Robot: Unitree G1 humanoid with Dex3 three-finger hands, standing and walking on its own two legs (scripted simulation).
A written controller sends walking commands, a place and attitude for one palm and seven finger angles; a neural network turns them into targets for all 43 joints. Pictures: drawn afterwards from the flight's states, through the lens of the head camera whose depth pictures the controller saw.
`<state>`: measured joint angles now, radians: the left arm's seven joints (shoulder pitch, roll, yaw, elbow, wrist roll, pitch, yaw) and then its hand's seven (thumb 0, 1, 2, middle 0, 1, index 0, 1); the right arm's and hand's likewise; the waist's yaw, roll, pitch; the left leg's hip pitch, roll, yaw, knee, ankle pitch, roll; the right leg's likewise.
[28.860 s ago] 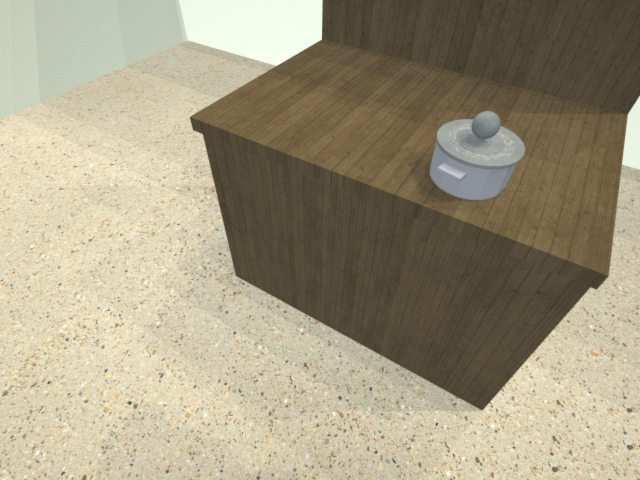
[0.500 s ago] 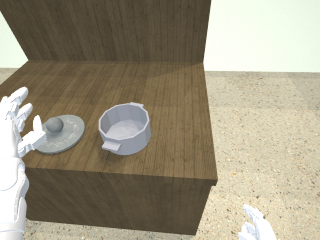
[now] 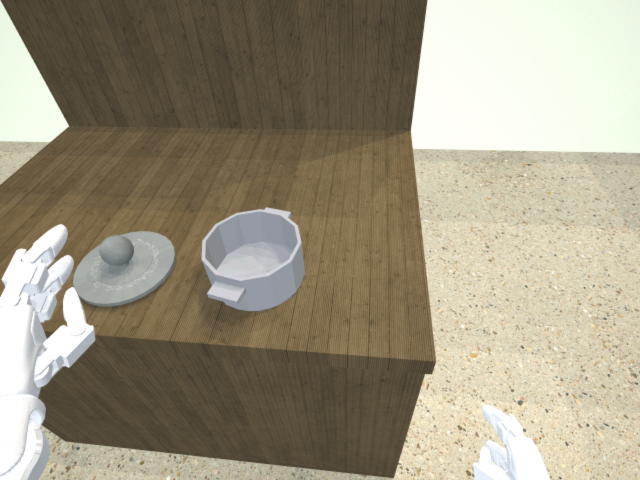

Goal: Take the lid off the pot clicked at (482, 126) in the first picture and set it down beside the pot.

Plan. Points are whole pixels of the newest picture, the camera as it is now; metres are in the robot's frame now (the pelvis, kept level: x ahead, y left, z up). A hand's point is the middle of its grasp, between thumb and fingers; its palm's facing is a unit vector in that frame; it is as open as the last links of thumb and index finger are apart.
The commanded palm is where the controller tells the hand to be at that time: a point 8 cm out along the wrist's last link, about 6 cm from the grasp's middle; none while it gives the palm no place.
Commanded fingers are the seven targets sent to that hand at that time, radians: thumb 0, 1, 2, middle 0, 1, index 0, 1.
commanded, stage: draw the hand back to the body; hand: left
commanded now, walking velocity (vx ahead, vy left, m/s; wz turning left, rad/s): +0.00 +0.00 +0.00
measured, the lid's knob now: (117, 250) +0.47 +0.42 +0.00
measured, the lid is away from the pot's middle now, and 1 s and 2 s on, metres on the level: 0.25 0.25 0.25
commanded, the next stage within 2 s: step back with the hand held close in 0.32 s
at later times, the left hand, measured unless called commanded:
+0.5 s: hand (32, 360) +0.18 +0.28 +0.17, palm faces +0.38 -0.84 -0.38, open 7.4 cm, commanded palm +0.12 +0.32 +0.17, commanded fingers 0.00 0.90 0.90 -0.20 -0.30 -0.20 -0.30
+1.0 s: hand out of the picture +0.14 +0.32 +0.16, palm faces +0.26 -0.82 -0.51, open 7.4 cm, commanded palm +0.08 +0.36 +0.17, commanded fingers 0.00 0.90 0.90 -0.20 -0.30 -0.20 -0.30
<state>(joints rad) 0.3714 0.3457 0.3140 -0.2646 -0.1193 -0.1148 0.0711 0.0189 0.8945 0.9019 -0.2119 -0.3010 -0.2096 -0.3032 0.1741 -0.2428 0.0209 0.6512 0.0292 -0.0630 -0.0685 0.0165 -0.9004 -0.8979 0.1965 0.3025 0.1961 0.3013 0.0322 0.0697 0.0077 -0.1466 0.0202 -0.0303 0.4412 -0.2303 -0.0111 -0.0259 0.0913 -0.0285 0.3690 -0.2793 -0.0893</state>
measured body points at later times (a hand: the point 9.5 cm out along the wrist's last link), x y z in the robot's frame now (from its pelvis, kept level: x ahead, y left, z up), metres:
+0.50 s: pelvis -0.01 +0.04 +0.00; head -0.03 +0.02 +0.45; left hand +0.15 +0.32 +0.19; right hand +0.19 -0.18 -0.07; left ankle +0.01 +0.14 -0.74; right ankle -0.05 -0.06 -0.74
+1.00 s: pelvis -0.06 +0.09 -0.01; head -0.03 +0.10 +0.44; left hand +0.12 +0.36 +0.18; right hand +0.11 -0.14 -0.09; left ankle +0.01 +0.14 -0.74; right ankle -0.05 -0.06 -0.74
